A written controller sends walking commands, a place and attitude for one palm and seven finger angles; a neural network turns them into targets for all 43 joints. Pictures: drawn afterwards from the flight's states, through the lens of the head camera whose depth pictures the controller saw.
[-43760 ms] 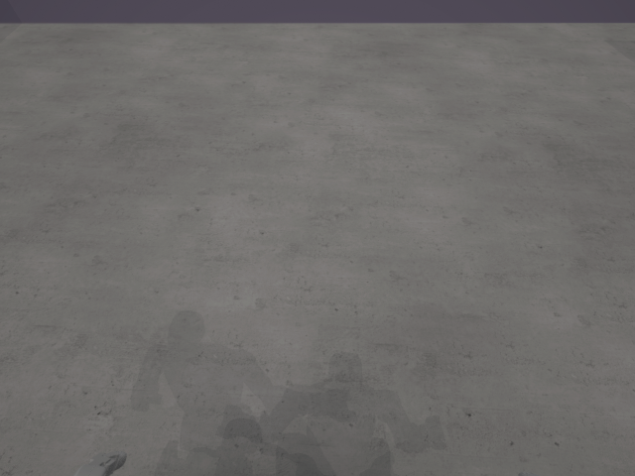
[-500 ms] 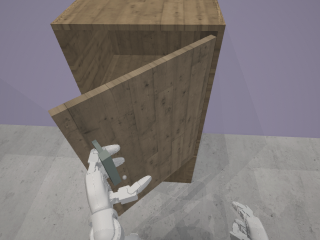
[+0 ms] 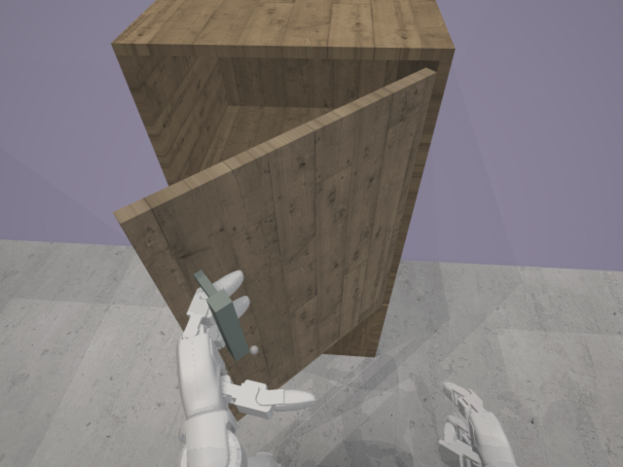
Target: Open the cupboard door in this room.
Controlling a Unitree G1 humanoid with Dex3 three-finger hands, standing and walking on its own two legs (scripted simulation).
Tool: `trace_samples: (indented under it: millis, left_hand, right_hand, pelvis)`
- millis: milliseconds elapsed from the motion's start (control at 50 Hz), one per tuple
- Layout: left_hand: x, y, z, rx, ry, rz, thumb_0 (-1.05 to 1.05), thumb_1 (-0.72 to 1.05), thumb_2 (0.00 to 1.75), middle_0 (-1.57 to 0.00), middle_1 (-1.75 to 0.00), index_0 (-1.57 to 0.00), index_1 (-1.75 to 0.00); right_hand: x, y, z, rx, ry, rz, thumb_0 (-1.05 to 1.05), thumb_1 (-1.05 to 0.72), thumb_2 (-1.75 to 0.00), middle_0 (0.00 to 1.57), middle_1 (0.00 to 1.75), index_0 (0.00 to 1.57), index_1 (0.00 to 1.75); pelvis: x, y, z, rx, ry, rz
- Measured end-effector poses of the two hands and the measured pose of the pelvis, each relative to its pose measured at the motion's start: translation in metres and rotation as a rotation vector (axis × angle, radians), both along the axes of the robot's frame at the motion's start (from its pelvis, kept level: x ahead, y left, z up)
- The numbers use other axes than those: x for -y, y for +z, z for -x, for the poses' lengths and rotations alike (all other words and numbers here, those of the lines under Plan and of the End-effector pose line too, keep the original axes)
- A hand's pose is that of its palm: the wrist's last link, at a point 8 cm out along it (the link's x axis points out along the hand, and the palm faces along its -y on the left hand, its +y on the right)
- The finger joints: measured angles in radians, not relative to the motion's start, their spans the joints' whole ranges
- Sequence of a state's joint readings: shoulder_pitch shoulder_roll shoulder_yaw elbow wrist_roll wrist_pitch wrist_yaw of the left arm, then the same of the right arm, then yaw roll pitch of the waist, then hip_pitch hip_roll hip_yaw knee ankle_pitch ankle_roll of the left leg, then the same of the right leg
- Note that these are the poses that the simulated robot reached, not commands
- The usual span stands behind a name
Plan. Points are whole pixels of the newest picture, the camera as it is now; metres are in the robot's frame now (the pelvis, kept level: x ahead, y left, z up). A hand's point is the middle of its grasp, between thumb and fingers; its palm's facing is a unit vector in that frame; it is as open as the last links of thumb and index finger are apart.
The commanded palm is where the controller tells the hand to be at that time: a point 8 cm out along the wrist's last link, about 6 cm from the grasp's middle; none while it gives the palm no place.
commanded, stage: slide the hand sideways off the handle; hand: left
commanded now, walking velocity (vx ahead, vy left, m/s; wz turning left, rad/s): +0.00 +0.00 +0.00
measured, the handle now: (221, 316) +0.28 +0.13 +0.08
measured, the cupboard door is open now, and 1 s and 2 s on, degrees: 44 44 44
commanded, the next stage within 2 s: draw the hand back to the body in 1.18 s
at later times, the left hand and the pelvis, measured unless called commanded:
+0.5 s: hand (234, 399) +0.19 +0.10 +0.07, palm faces -0.11 -0.99 +0.00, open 16.2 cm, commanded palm +0.17 +0.16 +0.07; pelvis -0.02 +0.02 -0.01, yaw -2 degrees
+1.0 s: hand (170, 431) +0.16 +0.16 +0.06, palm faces -0.01 -1.00 -0.02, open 16.0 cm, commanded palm +0.13 +0.22 +0.07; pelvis -0.01 +0.01 -0.02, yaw -1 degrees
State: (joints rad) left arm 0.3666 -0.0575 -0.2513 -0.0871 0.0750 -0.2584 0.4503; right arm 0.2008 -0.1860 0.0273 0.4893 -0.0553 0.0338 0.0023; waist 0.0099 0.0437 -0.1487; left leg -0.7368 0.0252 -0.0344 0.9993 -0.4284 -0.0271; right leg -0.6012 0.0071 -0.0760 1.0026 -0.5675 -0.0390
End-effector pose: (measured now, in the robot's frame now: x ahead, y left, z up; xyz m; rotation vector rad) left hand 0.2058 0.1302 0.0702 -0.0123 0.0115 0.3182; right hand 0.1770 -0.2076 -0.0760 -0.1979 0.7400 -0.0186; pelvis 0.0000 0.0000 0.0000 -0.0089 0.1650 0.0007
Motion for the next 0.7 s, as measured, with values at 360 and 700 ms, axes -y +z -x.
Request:
trace_samples:
  millis: [360,700]
  left_hand:
    - [-0.016,-0.004,0.028,0.038,-0.409,0.018,-0.01,-0.51,0.3,-0.18,-0.32,-0.18,-0.33]
    - [-0.04,-0.002,0.042,-0.003,-0.401,-0.012,-0.01,-0.5,0.3,-0.22,-0.33,-0.22,-0.34]
  right_hand:
    - [0.003,0.002,0.033,0.05,-0.074,0.012,0.01,-0.9,-0.9,0.2,0.3,0.2,0.3]
    - [-0.007,0.003,0.026,0.06,-0.082,-0.016,0.02,-0.9,-0.9,0.2,0.3,0.2,0.3]
  pelvis:
    - [-0.017,-0.011,0.014,-0.011,-0.018,0.012]
    - [-0.018,-0.012,0.012,-0.016,-0.026,0.018]
